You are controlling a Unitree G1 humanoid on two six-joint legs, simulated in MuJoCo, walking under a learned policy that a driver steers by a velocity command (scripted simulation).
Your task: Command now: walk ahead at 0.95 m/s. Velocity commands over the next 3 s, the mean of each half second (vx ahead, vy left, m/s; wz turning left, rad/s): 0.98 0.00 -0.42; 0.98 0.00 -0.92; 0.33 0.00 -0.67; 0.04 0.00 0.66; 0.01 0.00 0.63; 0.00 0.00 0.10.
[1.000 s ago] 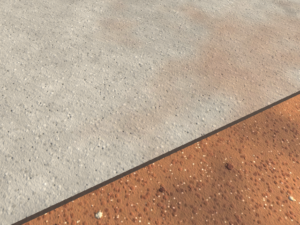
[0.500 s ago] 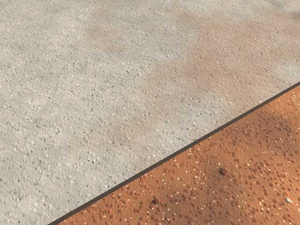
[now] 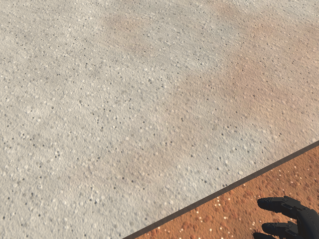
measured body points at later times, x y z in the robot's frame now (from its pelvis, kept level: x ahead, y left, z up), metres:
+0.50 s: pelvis +0.48 -0.01 -0.01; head +0.50 -0.01 +0.44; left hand +0.70 +0.19 -0.11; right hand +0.38 -0.24 -0.15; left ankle +0.20 +0.10 -0.65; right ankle +0.61 -0.05 -0.72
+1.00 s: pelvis +0.94 -0.10 +0.01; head +0.97 -0.13 +0.46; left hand +1.17 +0.12 -0.10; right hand +0.93 -0.42 -0.08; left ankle +1.08 -0.03 -0.71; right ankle +0.72 -0.07 -0.60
